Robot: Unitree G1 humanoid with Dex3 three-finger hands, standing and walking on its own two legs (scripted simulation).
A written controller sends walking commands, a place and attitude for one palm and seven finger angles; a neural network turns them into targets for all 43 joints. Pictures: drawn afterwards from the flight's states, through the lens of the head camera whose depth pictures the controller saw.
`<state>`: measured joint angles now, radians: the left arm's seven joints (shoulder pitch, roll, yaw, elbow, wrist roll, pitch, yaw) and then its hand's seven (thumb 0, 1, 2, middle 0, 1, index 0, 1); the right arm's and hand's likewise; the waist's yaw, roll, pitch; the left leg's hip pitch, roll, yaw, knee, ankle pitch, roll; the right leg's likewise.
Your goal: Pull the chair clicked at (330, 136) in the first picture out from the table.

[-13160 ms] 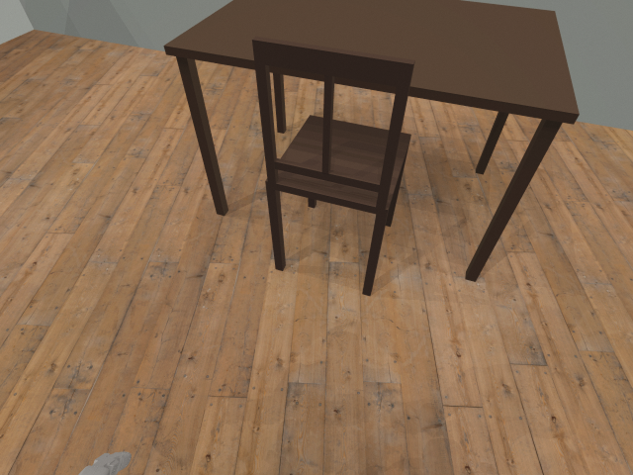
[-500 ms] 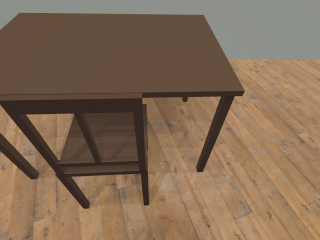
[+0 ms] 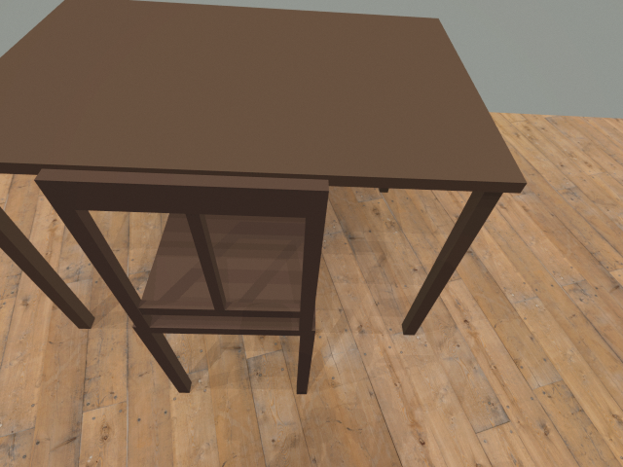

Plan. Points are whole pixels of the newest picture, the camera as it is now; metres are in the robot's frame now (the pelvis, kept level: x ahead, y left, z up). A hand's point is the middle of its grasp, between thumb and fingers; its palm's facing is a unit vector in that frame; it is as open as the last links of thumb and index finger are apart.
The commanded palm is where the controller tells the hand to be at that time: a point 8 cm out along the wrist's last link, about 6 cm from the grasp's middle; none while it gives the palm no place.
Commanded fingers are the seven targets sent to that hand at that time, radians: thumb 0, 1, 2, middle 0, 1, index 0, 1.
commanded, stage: come to a stop and stand still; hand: left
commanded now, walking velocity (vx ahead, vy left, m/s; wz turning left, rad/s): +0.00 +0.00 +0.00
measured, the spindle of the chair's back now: (209, 265) +0.43 +0.21 -0.07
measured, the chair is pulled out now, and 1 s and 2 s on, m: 0.00 0.00 0.00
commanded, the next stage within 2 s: look again from close up in 0.76 s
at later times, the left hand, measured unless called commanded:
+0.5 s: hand out of the picture +0.05 +0.17 -0.16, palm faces +0.00 -0.97 -0.22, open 7.4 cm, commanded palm none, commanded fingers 0.00 0.90 0.90 -0.20 -0.30 -0.20 -0.30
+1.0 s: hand out of the picture +0.06 +0.16 -0.17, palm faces +0.00 -0.98 -0.20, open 7.4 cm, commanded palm none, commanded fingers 0.00 0.90 0.90 -0.20 -0.30 -0.20 -0.30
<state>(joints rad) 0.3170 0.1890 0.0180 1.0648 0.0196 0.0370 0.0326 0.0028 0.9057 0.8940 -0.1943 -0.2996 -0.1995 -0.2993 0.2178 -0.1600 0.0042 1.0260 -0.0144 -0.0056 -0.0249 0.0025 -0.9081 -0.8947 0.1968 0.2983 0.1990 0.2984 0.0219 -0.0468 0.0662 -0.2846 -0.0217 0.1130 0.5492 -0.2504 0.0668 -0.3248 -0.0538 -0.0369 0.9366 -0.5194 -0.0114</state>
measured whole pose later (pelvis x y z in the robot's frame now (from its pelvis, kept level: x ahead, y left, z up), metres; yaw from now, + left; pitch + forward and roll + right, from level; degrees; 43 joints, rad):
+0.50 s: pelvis +0.03 -0.01 +0.00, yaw +0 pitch +0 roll +0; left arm 0.29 0.16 -0.03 1.04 0.01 -0.02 0.03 0.00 0.91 0.89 -0.20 -0.30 -0.20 -0.30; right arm 0.32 -0.18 0.01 1.05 -0.01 0.00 -0.01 0.01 -0.91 -0.89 0.20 0.30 0.20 0.30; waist -0.01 0.04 0.00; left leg -0.26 0.00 0.09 0.54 -0.28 0.04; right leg -0.21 -0.01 -0.06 0.53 -0.32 -0.01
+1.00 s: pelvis +0.05 -0.02 +0.01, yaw +0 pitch -1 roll +0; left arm 0.29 0.17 -0.03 1.07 0.01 -0.01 0.04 0.00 0.91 0.89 -0.19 -0.30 -0.20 -0.30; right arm 0.25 -0.17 0.02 1.10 -0.01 -0.02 -0.03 0.01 -0.91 -0.89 0.20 0.30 0.20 0.30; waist 0.01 -0.02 0.02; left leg -0.18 0.00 0.10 0.46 -0.28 0.02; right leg -0.14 0.00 -0.04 0.47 -0.32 -0.02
